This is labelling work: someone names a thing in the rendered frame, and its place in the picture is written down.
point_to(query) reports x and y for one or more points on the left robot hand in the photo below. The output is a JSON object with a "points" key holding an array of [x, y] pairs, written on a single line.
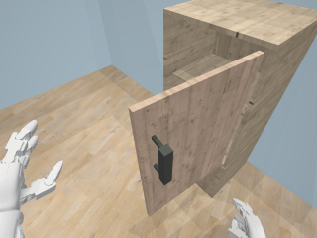
{"points": [[18, 150]]}

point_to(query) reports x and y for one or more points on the right robot hand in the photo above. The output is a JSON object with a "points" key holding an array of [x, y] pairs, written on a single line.
{"points": [[250, 227]]}

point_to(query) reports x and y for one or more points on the robot left forearm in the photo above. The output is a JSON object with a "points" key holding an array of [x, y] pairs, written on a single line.
{"points": [[10, 224]]}

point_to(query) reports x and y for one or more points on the cupboard door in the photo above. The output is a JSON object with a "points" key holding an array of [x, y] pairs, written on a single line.
{"points": [[197, 120]]}

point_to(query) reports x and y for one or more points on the handle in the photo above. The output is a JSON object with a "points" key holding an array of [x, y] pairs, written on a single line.
{"points": [[165, 161]]}

